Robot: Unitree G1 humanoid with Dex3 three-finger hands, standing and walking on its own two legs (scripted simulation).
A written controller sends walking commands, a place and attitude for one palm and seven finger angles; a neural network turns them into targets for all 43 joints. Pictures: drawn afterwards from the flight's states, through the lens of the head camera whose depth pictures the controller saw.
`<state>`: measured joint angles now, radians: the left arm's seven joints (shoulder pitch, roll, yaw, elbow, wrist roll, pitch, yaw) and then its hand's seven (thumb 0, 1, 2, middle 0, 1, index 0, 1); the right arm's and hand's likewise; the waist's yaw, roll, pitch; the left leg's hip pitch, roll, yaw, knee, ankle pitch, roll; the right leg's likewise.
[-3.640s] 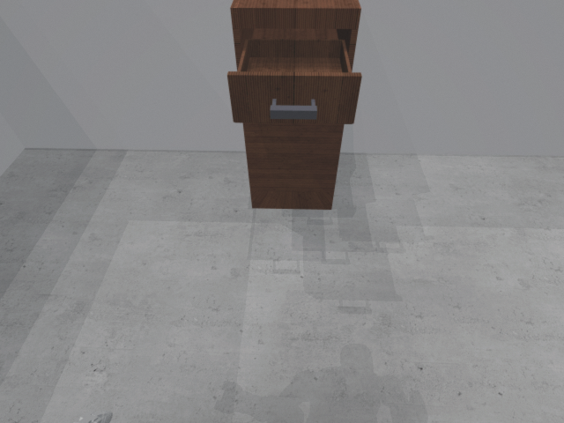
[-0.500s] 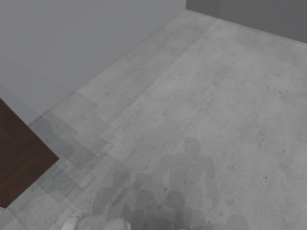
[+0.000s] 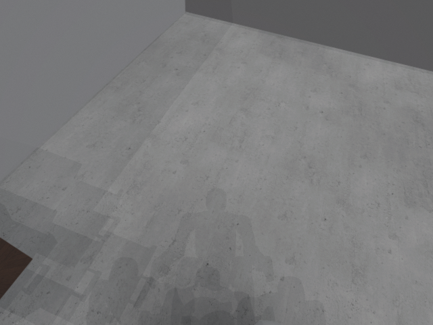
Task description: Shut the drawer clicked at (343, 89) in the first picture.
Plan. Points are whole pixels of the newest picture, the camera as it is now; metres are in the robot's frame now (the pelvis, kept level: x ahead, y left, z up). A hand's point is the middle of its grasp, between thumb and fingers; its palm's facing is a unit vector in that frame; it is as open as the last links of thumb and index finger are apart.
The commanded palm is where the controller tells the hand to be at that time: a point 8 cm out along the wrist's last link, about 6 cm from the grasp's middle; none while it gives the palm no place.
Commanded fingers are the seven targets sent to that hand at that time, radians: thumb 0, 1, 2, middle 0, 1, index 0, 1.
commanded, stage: walk to a spot facing it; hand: left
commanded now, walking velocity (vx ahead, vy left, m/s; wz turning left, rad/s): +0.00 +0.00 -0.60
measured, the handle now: out of the picture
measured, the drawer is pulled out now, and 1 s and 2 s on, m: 0.30 0.30 0.30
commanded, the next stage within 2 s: turn to face it in 0.86 s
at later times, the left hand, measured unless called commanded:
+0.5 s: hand out of the picture +0.13 +0.15 -0.17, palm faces -0.21 -0.95 -0.21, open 7.4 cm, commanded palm none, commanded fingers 0.00 0.90 0.90 -0.20 -0.30 -0.20 -0.30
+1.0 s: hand (200, 227) +0.36 +0.06 -0.17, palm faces -0.57 -0.80 -0.19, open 7.4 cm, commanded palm none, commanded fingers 0.00 0.90 0.90 -0.20 -0.30 -0.20 -0.30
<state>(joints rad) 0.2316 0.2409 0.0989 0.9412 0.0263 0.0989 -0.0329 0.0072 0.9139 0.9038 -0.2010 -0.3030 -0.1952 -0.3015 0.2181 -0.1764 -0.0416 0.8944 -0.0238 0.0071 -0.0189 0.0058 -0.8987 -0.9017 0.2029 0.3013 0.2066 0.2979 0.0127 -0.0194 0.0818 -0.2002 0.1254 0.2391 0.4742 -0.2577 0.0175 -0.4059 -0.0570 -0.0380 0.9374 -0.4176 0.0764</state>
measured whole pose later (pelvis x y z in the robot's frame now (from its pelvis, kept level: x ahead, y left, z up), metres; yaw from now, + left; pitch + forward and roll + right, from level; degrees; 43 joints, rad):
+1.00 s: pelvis +0.16 -0.04 -0.01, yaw -35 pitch -1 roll -1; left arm 0.11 0.22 0.09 0.93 0.03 0.06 -0.03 0.01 0.92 0.90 -0.20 -0.30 -0.19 -0.30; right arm 0.32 -0.19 -0.05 0.98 -0.03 -0.01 -0.02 0.00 -0.91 -0.90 0.20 0.30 0.20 0.30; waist -0.04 -0.02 0.11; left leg -0.10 0.13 0.34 0.51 -0.37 0.00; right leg -0.46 -0.05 -0.10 0.80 -0.31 0.04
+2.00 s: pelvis +0.16 -0.07 -0.01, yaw -6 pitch +1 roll +0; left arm 0.18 0.21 0.06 0.88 0.02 0.03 0.02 0.00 0.91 0.90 -0.20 -0.30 -0.20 -0.30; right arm 0.20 -0.24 -0.09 0.91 -0.02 0.06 0.01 0.01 -0.90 -0.90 0.20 0.30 0.21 0.30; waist -0.02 0.03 0.03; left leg -0.39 -0.09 -0.12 0.54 -0.18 0.01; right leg -0.25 -0.02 0.00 0.53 -0.33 0.05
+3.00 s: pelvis +0.13 -0.07 -0.01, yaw +31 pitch -1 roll +1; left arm 0.14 0.19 0.03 0.83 0.02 0.02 0.03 0.00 0.91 0.90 -0.21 -0.30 -0.20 -0.30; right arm 0.24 -0.25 -0.10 0.93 -0.02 0.08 0.02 0.01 -0.90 -0.90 0.20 0.30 0.20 0.30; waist -0.05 0.06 0.07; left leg -0.45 -0.09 -0.11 0.91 -0.44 -0.03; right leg -0.24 -0.03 -0.05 0.54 -0.29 -0.01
